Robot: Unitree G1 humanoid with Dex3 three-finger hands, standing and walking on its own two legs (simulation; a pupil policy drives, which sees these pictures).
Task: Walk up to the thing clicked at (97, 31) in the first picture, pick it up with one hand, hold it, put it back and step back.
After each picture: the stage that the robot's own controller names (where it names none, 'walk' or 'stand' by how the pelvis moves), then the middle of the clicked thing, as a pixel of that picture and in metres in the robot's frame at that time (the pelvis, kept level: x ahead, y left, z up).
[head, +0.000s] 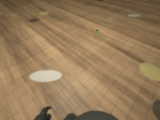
stand; (97, 31) +2.29 -0.08 -0.72
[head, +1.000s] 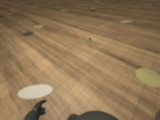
walk; (89, 40) +2.13 +0.20 -0.69
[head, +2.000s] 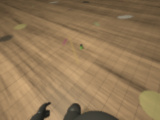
walk; (81, 46) +1.49 +0.34 -0.72
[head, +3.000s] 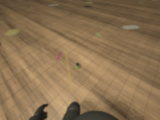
walk; (77, 65) +0.95 +0.29 -0.72
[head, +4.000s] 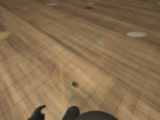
walk; (74, 85) +0.54 +0.24 -0.70
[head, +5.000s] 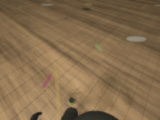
stand; (71, 101) +0.32 +0.19 -0.69
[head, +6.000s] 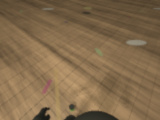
stand; (71, 107) +0.27 +0.19 -0.73
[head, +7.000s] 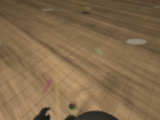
stand; (71, 107) +0.27 +0.20 -0.73
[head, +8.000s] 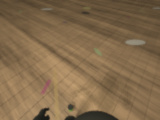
stand; (70, 107) +0.26 +0.20 -0.73
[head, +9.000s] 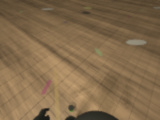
stand; (71, 108) +0.25 +0.20 -0.73
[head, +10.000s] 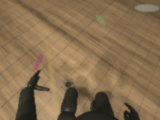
go down; (68, 85) +0.31 +0.19 -0.55
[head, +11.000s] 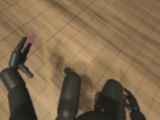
go down; (67, 71) +0.36 +0.21 -0.33
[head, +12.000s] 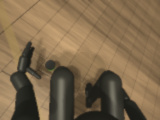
close in; (50, 65) +0.34 +0.24 -0.24
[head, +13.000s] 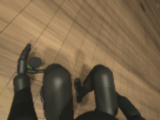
close; (33, 64) +0.35 +0.25 -0.22
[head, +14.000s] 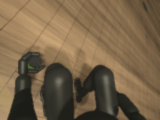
close; (34, 63) +0.34 +0.25 -0.22
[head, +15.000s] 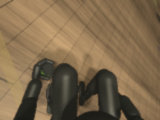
lift; (47, 70) +0.29 +0.23 -0.20
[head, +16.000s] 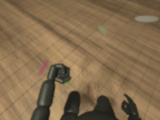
lift; (64, 76) +0.30 +0.18 +0.01
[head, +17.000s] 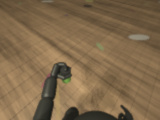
hold; (66, 74) +0.32 +0.18 +0.02
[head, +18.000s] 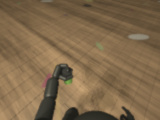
hold; (67, 75) +0.32 +0.17 +0.00
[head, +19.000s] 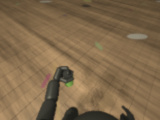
crouch; (68, 78) +0.31 +0.16 -0.01
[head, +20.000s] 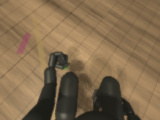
lower; (63, 62) +0.39 +0.19 -0.10
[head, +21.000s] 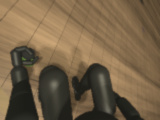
lower; (29, 57) +0.39 +0.25 -0.22
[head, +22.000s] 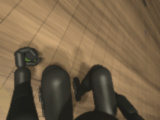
lower; (31, 58) +0.38 +0.26 -0.22
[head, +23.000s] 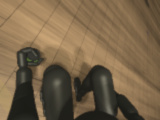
lower; (33, 58) +0.37 +0.26 -0.22
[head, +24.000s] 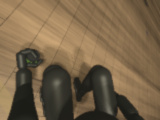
lower; (33, 59) +0.37 +0.25 -0.22
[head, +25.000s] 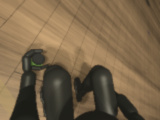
open; (37, 62) +0.36 +0.23 -0.22
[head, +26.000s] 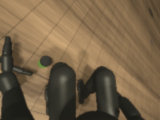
stand; (44, 62) +0.35 +0.22 -0.22
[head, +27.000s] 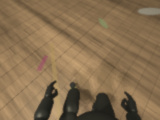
stand; (72, 85) +0.33 +0.17 -0.54
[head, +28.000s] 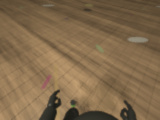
stand; (73, 103) +0.31 +0.16 -0.66
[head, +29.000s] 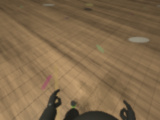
stand; (73, 104) +0.30 +0.16 -0.66
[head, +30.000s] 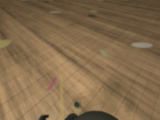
stand; (76, 105) +0.32 +0.14 -0.72
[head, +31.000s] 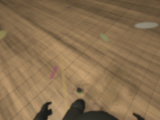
walk; (79, 90) +0.38 +0.16 -0.70
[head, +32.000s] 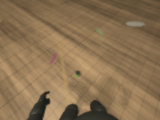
walk; (77, 73) +0.64 +0.14 -0.70
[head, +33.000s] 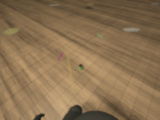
stand; (80, 67) +0.94 +0.23 -0.71
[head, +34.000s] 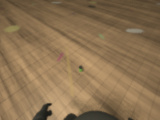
stand; (80, 68) +0.89 +0.18 -0.72
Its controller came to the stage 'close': yes
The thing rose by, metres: 0.72
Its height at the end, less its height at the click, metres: +0.00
